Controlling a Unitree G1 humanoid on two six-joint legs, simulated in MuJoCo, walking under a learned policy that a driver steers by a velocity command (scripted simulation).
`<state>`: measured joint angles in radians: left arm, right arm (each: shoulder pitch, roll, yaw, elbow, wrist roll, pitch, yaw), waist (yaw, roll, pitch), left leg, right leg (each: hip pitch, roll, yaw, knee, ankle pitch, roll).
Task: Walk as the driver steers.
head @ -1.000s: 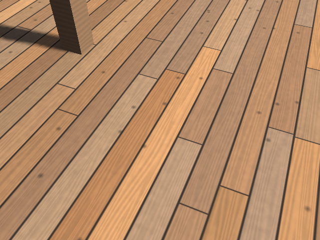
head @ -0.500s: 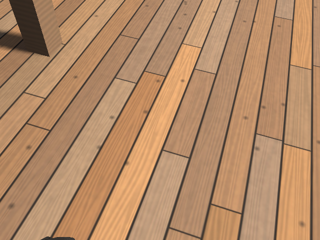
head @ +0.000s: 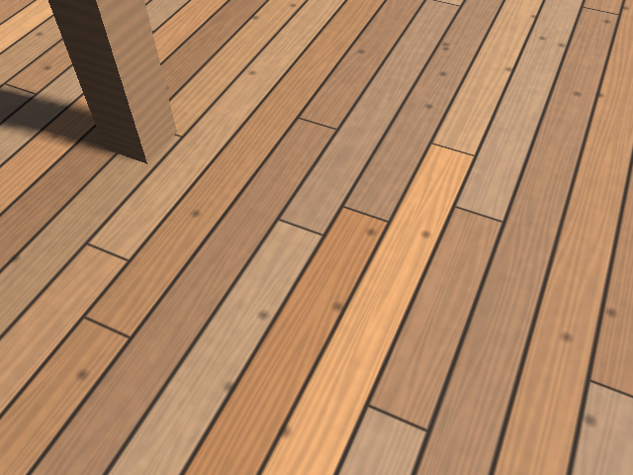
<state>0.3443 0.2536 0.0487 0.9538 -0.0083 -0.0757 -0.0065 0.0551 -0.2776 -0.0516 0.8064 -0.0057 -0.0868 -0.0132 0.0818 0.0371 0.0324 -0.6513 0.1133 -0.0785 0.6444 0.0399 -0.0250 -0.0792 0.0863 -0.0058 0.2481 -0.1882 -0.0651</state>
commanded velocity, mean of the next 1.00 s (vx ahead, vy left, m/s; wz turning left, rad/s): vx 0.07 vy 0.00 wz -0.50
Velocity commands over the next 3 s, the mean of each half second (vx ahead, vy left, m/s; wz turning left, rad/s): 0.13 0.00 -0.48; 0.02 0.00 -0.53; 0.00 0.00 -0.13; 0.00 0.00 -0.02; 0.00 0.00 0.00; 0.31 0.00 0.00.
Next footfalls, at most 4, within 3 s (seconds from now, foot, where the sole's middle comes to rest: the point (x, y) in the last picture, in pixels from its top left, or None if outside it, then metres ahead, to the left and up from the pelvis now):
0.12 left None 0.26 0.13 -0.78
0.54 right None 0.14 -0.10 -0.78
1.02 left None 0.25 0.09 -0.78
1.32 right None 0.08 -0.12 -0.78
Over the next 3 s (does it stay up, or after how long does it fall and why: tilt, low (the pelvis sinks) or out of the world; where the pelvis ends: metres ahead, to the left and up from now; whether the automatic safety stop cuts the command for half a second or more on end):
stays up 0.26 -0.06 0.00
